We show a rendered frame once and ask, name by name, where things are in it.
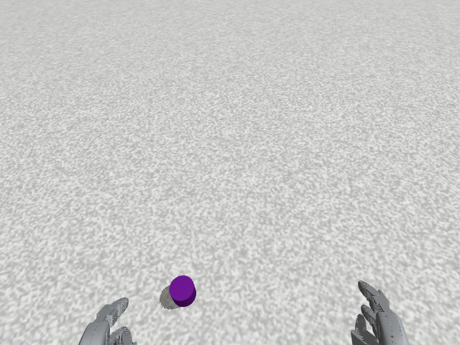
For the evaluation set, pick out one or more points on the right robot hand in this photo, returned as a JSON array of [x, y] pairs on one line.
[[386, 325]]

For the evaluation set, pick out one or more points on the tin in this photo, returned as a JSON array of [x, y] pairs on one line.
[[182, 291]]

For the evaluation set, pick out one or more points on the left robot hand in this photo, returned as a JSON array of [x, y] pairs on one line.
[[98, 332]]

